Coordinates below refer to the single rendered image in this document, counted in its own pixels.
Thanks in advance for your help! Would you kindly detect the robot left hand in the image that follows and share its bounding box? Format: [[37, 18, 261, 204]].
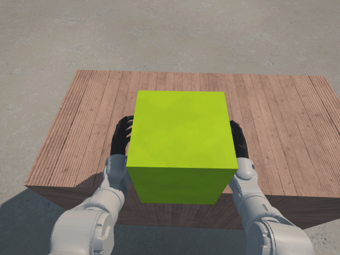
[[110, 115, 134, 155]]

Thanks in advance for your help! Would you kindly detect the robot right hand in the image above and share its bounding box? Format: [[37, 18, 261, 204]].
[[229, 120, 249, 159]]

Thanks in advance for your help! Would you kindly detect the robot left upper arm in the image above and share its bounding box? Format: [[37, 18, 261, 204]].
[[48, 210, 114, 255]]

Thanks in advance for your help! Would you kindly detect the right robot forearm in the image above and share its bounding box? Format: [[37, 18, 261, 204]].
[[229, 157, 315, 255]]

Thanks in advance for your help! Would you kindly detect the carton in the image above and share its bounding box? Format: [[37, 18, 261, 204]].
[[126, 90, 238, 205]]

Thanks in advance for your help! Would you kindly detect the left robot forearm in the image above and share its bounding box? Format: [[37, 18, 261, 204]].
[[49, 154, 131, 250]]

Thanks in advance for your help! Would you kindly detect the pedestal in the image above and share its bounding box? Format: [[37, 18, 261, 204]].
[[24, 70, 340, 230]]

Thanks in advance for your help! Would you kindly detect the robot right upper arm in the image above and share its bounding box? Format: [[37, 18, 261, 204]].
[[246, 220, 314, 255]]

